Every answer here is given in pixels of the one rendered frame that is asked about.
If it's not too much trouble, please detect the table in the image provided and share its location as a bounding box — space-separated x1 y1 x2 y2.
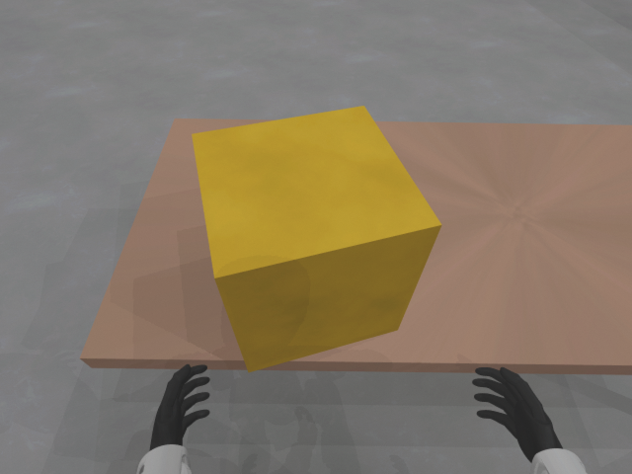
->
80 118 632 375

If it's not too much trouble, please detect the robot right forearm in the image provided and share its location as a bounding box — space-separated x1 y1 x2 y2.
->
530 448 588 474

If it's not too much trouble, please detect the carton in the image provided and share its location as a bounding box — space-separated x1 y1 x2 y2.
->
192 106 441 372

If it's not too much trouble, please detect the robot right hand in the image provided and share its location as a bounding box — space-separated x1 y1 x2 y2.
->
472 367 563 462

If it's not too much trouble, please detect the robot left hand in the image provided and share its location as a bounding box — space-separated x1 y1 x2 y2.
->
149 364 210 451

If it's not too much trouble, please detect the robot left forearm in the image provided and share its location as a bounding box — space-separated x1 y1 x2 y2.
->
136 444 192 474

